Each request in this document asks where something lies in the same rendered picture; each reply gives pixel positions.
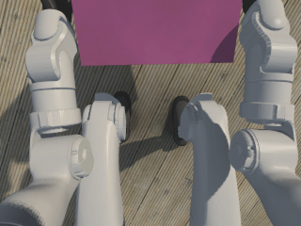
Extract robot left thigh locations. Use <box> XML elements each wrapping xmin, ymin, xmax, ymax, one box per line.
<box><xmin>74</xmin><ymin>100</ymin><xmax>127</xmax><ymax>226</ymax></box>

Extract left robot shin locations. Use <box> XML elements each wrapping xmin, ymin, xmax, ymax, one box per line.
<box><xmin>82</xmin><ymin>92</ymin><xmax>122</xmax><ymax>129</ymax></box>

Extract left robot upper arm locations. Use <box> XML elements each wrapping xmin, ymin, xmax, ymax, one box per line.
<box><xmin>0</xmin><ymin>134</ymin><xmax>94</xmax><ymax>226</ymax></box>

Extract robot right hand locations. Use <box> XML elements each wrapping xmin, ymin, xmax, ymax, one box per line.
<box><xmin>242</xmin><ymin>0</ymin><xmax>257</xmax><ymax>14</ymax></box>

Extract robot right forearm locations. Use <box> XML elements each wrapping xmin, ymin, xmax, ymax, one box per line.
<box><xmin>239</xmin><ymin>0</ymin><xmax>298</xmax><ymax>163</ymax></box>

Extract robot left hand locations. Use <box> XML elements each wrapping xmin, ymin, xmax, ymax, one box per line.
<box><xmin>40</xmin><ymin>0</ymin><xmax>73</xmax><ymax>23</ymax></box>

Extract right robot upper arm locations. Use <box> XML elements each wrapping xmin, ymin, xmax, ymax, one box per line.
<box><xmin>228</xmin><ymin>128</ymin><xmax>301</xmax><ymax>226</ymax></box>

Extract robot left forearm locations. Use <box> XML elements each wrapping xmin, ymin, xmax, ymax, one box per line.
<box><xmin>24</xmin><ymin>8</ymin><xmax>82</xmax><ymax>175</ymax></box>

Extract carton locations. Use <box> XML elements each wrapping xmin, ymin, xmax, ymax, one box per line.
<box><xmin>71</xmin><ymin>0</ymin><xmax>243</xmax><ymax>66</ymax></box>

